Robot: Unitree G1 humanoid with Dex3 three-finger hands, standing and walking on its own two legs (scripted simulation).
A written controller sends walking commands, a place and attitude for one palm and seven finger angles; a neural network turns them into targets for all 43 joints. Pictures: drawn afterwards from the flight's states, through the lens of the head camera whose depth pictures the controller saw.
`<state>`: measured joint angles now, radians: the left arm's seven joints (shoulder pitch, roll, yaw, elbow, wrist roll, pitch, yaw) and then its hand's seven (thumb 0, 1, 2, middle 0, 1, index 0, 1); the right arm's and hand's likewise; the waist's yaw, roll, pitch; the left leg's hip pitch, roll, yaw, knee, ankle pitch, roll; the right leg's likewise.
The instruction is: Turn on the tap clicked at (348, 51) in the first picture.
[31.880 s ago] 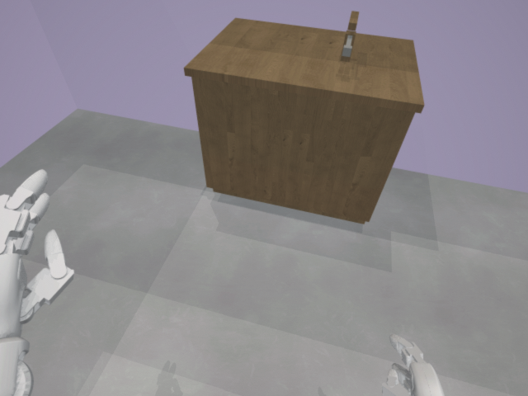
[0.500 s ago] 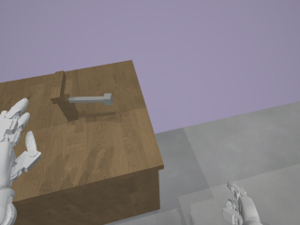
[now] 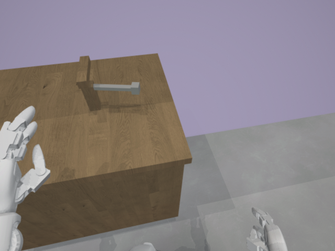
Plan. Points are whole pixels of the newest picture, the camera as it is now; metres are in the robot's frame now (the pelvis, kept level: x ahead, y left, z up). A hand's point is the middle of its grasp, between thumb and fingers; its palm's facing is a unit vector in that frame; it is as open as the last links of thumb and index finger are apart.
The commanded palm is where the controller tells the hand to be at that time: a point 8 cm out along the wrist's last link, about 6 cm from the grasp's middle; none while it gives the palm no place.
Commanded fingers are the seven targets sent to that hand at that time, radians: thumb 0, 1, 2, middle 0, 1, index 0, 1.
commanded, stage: step back with the hand held close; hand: left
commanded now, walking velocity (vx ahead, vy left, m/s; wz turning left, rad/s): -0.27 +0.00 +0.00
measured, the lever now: (135, 88) +0.56 +0.15 +0.07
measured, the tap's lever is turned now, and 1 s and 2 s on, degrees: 75 75 75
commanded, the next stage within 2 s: stop stepping back and stand still in 0.52 s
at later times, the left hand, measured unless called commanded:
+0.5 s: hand (25, 194) +0.17 +0.24 +0.17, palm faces +0.32 -0.87 -0.38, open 7.4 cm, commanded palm +0.09 +0.29 +0.19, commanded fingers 0.00 0.90 0.90 -0.20 -0.30 -0.20 -0.30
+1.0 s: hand out of the picture +0.05 +0.20 +0.17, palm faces +0.35 -0.87 -0.35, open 7.5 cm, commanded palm -0.01 +0.25 +0.19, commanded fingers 0.00 0.90 0.90 -0.20 -0.30 -0.20 -0.30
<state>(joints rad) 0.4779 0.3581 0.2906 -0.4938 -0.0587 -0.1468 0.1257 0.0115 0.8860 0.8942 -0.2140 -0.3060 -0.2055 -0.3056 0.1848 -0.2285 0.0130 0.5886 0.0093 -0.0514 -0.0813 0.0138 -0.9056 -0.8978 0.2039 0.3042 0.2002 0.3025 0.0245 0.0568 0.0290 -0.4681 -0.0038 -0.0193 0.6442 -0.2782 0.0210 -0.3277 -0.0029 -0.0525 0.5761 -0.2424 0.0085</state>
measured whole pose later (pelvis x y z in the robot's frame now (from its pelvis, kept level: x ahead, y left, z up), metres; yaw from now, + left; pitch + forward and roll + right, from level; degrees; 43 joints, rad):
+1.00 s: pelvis -0.17 -0.03 +0.02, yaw -1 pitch -1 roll +2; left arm 0.45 0.32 0.30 -0.41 -0.04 -0.13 0.12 0.01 0.89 0.89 -0.21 -0.31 -0.20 -0.31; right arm 0.23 -0.22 -0.02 0.69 0.02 -0.06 -0.06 0.02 -0.91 -0.90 0.20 0.30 0.20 0.30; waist -0.02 -0.03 -0.01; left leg -0.48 0.00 0.00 1.09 -0.32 0.01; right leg -0.24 -0.03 -0.04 0.48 -0.22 -0.03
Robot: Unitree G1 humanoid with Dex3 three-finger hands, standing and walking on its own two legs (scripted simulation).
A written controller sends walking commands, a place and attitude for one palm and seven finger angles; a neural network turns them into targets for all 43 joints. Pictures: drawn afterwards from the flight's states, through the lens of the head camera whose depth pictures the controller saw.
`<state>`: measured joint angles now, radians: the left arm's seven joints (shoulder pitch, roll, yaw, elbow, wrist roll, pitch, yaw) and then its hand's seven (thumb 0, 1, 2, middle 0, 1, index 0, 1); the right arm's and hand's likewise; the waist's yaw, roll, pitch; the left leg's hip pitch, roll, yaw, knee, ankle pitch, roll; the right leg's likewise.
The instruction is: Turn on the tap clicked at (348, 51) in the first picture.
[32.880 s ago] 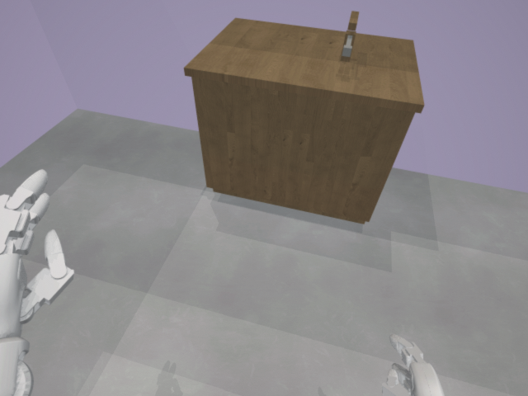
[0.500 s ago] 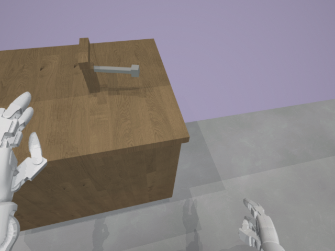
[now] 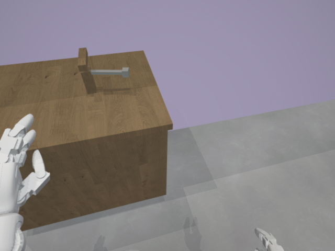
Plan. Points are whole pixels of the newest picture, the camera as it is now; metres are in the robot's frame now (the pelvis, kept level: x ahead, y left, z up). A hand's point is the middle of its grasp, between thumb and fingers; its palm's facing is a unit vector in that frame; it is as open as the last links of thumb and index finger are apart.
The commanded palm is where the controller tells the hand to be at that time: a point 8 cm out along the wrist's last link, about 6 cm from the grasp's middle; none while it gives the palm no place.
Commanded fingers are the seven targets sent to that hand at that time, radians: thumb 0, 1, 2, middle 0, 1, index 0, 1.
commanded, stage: stop stepping back and stand still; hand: left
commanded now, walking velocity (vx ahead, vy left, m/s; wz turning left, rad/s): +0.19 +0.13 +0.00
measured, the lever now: (125, 72) +0.73 +0.19 +0.05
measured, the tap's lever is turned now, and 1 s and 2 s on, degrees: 75 75 75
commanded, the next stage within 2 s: stand and check the lever's angle in 0.62 s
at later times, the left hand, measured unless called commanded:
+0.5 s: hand (11, 207) +0.16 +0.27 +0.14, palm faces +0.41 -0.85 -0.33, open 7.5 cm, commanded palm +0.11 +0.32 +0.17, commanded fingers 0.00 0.90 0.90 -0.20 -0.30 -0.20 -0.30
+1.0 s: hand (2, 186) +0.19 +0.30 +0.15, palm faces +0.40 -0.83 -0.39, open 7.5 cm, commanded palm +0.13 +0.34 +0.17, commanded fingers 0.00 0.90 0.90 -0.20 -0.30 -0.20 -0.30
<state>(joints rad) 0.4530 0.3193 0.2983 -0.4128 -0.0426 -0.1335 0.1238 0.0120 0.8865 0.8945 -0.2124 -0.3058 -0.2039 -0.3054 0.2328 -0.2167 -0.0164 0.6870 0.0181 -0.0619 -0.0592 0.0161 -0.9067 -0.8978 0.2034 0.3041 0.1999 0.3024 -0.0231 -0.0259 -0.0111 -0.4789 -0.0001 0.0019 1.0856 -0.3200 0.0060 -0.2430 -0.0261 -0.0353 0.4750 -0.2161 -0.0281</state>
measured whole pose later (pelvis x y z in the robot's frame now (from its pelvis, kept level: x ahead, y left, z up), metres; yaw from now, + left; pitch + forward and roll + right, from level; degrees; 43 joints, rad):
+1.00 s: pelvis -0.01 +0.05 +0.00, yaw +4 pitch -1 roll -1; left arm 0.48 0.38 0.31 -0.53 -0.04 -0.13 0.15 0.02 0.88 0.89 -0.22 -0.31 -0.21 -0.31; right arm 0.17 -0.21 -0.02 0.63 0.01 -0.09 -0.06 0.01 -0.91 -0.90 0.20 0.30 0.20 0.30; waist -0.01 -0.01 0.07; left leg -0.21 0.00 0.00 0.49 -0.26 0.03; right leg -0.18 0.02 -0.01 0.43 -0.23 -0.01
